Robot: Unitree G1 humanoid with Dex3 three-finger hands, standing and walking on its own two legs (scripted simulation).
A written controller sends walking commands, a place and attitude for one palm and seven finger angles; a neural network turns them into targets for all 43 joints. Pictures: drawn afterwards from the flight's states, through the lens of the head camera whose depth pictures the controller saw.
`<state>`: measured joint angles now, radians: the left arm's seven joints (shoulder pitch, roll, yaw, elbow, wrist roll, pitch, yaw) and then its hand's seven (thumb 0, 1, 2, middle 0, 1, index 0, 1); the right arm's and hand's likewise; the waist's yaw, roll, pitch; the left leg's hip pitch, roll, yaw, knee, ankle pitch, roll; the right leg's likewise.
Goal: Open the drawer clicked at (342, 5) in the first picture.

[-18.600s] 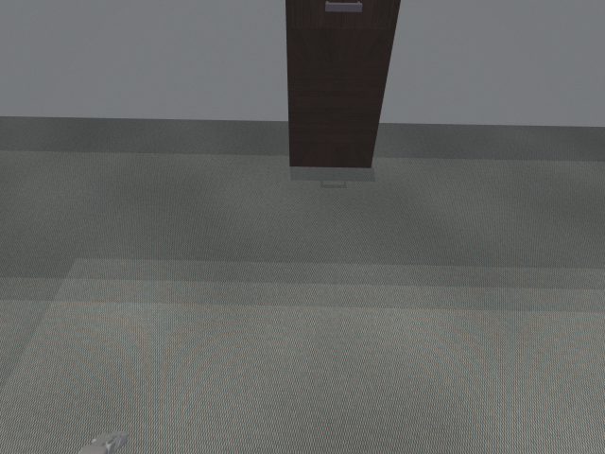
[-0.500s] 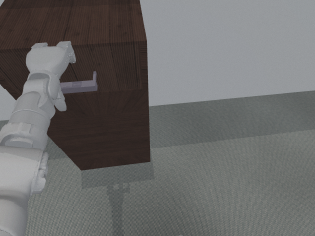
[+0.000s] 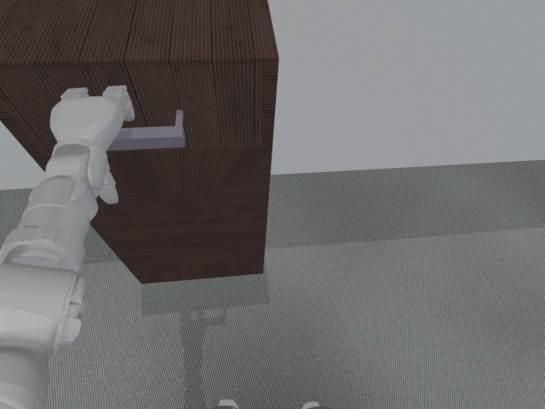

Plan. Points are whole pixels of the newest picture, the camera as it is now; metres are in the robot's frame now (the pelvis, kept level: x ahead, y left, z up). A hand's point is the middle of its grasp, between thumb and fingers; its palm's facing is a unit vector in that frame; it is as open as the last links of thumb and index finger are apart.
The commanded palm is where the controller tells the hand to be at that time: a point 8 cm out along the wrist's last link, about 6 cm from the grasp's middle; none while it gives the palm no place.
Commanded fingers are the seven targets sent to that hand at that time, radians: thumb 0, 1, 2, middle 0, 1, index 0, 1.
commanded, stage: lower the fingers behind the handle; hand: left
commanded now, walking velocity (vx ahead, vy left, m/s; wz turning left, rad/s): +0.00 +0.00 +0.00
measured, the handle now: (140, 128) +0.54 +0.20 +0.06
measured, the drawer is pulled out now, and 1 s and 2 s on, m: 0.00 0.00 0.03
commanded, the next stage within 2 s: close the thumb around the handle in 0.60 s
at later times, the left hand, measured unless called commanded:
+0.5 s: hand (112, 159) +0.49 +0.24 +0.04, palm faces -0.06 -0.01 -1.00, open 13.8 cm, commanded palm +0.49 +0.22 +0.10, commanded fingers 0.00 -0.50 0.30 -0.30 -1.20 -0.30 -1.20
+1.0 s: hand (113, 158) +0.49 +0.24 +0.04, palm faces -0.06 -0.02 -1.00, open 11.3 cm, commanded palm +0.49 +0.23 +0.10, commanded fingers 0.00 0.40 0.68 -0.36 -1.30 -0.36 -1.30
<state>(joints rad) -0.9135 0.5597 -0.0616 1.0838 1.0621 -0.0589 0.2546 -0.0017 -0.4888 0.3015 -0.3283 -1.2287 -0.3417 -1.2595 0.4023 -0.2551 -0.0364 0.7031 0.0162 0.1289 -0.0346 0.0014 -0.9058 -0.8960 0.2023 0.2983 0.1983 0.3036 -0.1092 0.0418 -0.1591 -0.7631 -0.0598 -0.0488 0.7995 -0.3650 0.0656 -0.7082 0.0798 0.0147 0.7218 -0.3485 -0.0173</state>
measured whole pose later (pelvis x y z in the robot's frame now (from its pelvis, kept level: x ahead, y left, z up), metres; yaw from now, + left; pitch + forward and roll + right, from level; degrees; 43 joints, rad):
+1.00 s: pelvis +0.00 -0.01 -0.01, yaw +0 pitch +20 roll -3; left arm -0.91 0.56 -0.06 1.12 1.06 -0.02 0.25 0.00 -0.10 0.47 -0.32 -1.20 -0.34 -1.24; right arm 0.38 -0.25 -0.03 0.68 0.01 0.10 -0.04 0.00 -0.91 -0.90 0.20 0.30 0.20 0.30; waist -0.13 0.05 -0.15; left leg -0.80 -0.05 -0.06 0.84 -0.38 0.06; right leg -0.75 0.09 0.00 0.76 -0.36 -0.02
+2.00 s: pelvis +0.02 +0.01 +0.00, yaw -2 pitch +17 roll -3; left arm -0.62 0.47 -0.04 0.83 1.03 0.01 0.24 0.00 0.71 0.80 -0.43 -1.34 -0.41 -1.34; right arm 0.36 -0.24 -0.06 0.66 0.01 0.16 -0.01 0.00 -0.91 -0.90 0.20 0.30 0.20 0.30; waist -0.06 0.07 -0.17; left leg -0.67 -0.06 -0.01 0.77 -0.40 0.08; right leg -0.63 0.08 0.05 0.70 -0.37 0.00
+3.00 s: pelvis +0.01 -0.01 +0.01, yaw +1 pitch +10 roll -1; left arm -0.15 0.42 -0.09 0.34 1.00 0.05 0.26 0.00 0.69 0.85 -0.42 -1.35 -0.42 -1.35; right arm 0.20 -0.24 -0.04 0.61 0.02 0.13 -0.03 0.01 -0.91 -0.90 0.20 0.30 0.20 0.30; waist 0.03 0.06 -0.12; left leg -0.52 -0.07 -0.04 0.73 -0.37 0.06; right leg -0.50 0.06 0.03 0.71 -0.38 -0.03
